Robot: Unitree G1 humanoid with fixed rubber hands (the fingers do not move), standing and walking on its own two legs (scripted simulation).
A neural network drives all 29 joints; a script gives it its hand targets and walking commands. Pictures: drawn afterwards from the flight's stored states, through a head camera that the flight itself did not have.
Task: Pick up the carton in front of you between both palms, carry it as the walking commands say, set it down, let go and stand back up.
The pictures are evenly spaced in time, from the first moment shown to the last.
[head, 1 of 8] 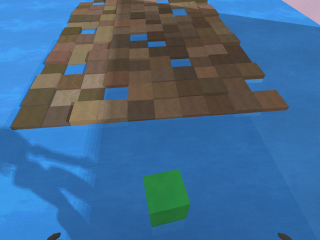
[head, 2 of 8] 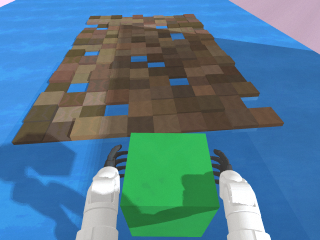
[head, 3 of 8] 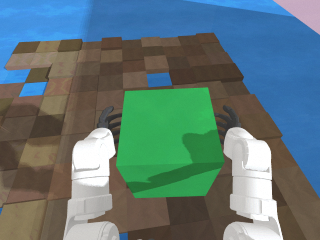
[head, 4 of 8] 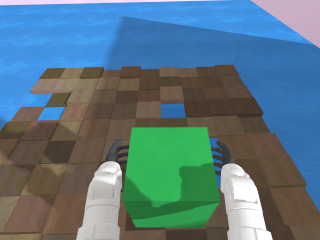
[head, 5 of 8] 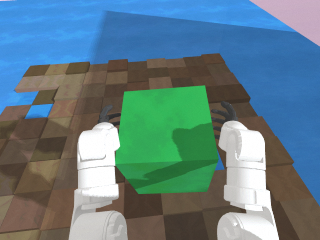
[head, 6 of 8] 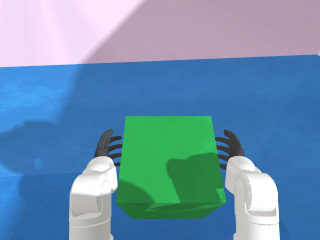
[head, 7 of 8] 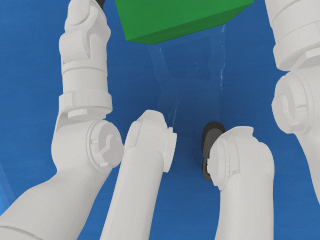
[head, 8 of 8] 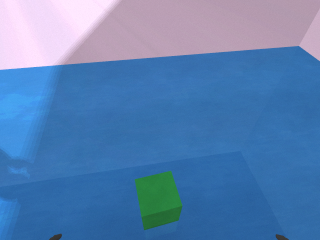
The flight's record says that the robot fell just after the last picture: no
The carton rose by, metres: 0.78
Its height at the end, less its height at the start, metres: +0.00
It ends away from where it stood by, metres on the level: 6.29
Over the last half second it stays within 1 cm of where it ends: yes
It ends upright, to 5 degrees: yes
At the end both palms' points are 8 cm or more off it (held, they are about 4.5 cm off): yes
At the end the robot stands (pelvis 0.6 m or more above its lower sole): yes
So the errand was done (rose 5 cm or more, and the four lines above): yes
